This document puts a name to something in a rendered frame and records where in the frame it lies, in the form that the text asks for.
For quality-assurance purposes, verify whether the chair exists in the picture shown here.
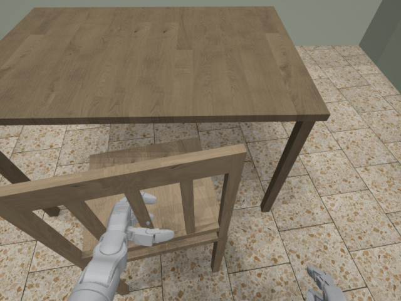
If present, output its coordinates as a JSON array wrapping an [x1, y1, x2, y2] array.
[[0, 137, 247, 296]]

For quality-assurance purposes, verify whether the robot left hand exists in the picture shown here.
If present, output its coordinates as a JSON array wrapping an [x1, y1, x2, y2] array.
[[106, 192, 174, 246]]

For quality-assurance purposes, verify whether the table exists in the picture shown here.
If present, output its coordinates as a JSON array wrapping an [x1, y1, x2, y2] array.
[[0, 6, 331, 216]]

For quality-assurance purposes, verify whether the left robot forearm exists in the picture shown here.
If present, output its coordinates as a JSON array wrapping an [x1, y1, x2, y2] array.
[[68, 230, 128, 301]]

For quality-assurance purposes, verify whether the robot right hand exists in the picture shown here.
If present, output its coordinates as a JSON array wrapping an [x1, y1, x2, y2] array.
[[305, 265, 347, 301]]

